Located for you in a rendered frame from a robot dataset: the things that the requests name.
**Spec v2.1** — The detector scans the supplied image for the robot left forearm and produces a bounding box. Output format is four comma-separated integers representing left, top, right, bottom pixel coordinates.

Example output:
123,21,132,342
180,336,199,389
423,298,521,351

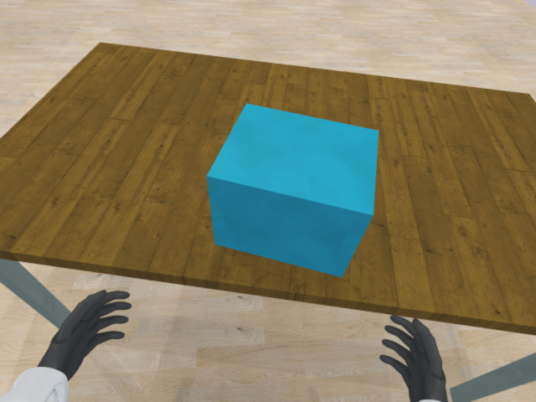
0,367,69,402

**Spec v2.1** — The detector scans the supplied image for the left robot hand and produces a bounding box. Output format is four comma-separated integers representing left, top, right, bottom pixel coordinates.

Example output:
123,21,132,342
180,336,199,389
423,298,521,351
37,290,131,381

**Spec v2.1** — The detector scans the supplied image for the carton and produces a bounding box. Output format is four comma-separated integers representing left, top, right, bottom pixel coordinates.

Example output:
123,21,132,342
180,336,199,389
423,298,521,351
207,103,379,277

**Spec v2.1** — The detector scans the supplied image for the right robot hand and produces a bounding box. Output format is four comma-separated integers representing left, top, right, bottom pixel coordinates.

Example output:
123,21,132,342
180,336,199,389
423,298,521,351
379,315,448,402

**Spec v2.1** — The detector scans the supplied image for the table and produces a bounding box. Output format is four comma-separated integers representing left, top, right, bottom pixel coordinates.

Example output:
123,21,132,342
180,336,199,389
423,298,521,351
0,42,536,402

